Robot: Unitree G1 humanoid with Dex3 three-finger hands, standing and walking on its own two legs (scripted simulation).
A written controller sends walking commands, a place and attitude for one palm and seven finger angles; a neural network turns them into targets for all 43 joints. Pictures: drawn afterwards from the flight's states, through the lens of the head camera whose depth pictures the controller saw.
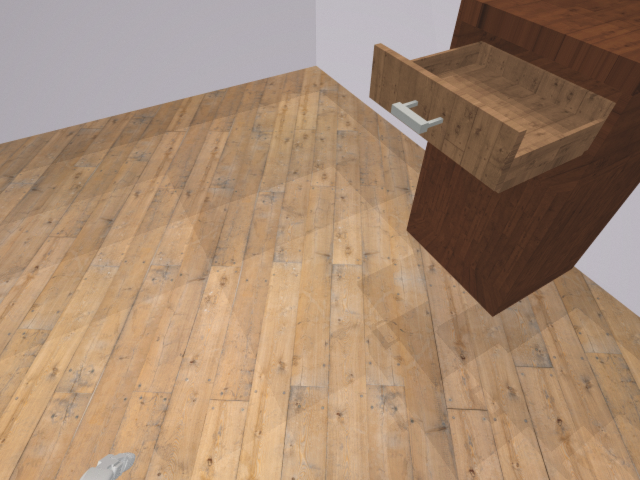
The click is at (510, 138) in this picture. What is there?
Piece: drawer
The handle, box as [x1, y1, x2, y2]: [391, 100, 442, 133]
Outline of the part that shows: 392,104 391,113 418,133 426,131 426,129 429,126 442,122 442,118 440,117 426,121 408,108 417,105 417,101 415,100 403,104 400,102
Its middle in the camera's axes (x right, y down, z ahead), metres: +0.22 -0.28 +0.87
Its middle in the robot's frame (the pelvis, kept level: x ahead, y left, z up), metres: +0.85 -0.18 +0.02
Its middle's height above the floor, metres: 0.79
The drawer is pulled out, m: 0.30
